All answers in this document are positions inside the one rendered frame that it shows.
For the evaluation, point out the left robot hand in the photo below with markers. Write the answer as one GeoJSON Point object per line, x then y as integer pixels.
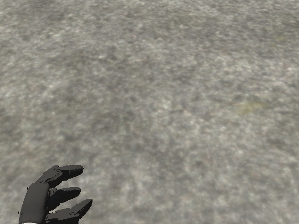
{"type": "Point", "coordinates": [42, 197]}

